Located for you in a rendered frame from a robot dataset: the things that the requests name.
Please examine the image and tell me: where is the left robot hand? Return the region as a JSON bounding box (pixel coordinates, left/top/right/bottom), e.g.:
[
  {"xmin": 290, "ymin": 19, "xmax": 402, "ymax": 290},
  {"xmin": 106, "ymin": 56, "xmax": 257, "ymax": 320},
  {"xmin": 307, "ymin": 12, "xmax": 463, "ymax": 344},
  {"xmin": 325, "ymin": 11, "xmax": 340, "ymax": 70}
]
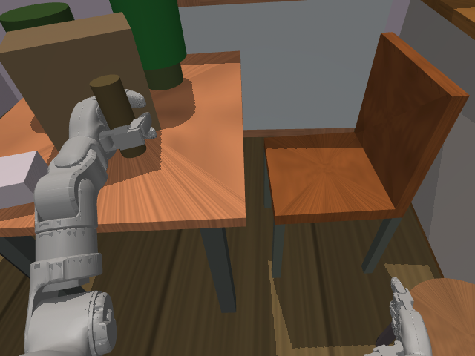
[{"xmin": 69, "ymin": 89, "xmax": 157, "ymax": 160}]

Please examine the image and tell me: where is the right robot hand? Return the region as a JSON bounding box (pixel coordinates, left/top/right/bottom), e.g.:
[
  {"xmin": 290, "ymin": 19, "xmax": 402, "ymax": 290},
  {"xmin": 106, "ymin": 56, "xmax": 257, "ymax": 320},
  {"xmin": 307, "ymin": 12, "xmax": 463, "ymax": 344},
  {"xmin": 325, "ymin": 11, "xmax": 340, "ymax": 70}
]
[{"xmin": 364, "ymin": 277, "xmax": 433, "ymax": 356}]

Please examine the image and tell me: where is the table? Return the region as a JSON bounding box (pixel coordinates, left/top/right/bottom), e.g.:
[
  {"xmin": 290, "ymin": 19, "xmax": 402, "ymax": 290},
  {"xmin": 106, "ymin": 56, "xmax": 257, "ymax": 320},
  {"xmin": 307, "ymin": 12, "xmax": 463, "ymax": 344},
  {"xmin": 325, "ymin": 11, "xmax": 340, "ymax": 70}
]
[{"xmin": 0, "ymin": 51, "xmax": 246, "ymax": 313}]

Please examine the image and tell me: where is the stool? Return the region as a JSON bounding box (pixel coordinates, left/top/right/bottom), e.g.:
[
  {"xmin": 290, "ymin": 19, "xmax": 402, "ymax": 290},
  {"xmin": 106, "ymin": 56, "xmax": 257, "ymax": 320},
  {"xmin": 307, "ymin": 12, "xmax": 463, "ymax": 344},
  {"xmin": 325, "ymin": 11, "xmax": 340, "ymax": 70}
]
[{"xmin": 376, "ymin": 278, "xmax": 475, "ymax": 356}]

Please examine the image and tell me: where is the left robot arm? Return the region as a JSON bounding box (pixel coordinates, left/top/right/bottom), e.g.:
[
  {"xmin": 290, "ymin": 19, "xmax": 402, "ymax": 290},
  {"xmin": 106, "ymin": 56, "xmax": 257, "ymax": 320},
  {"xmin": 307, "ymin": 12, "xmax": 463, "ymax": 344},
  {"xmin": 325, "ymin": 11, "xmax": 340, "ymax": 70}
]
[{"xmin": 19, "ymin": 136, "xmax": 117, "ymax": 356}]

